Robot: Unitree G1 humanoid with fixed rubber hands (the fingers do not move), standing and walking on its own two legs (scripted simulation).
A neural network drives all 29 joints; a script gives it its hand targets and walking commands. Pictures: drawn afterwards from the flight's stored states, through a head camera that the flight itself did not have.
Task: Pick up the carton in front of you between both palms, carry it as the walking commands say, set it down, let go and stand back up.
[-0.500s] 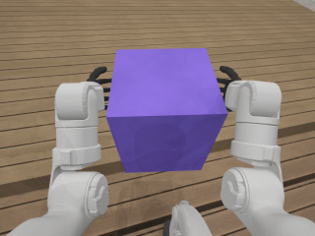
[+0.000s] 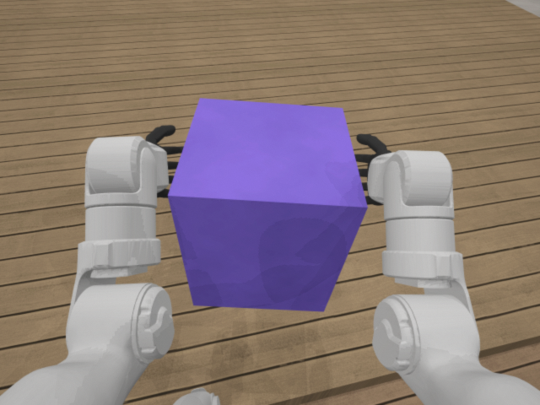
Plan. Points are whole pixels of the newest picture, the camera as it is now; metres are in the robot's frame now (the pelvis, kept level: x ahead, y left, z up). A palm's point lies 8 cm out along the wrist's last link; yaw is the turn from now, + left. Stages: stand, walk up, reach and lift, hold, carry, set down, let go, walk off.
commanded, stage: carry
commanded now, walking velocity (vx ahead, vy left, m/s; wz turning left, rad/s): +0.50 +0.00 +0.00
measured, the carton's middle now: (265, 210) +0.39 -0.03 +0.09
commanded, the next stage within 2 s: none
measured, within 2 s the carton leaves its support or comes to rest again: neither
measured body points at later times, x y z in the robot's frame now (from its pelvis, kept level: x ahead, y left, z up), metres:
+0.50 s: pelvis +0.32 -0.04 +0.14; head +0.33 -0.03 +0.59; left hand +0.68 +0.15 +0.29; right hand +0.72 -0.15 +0.30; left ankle +0.17 +0.08 -0.42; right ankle +0.46 -0.11 -0.52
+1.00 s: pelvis +0.58 +0.00 +0.21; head +0.55 +0.01 +0.66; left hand +0.96 +0.14 +0.38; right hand +0.94 -0.16 +0.38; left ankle +0.62 +0.09 -0.52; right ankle +0.50 -0.10 -0.44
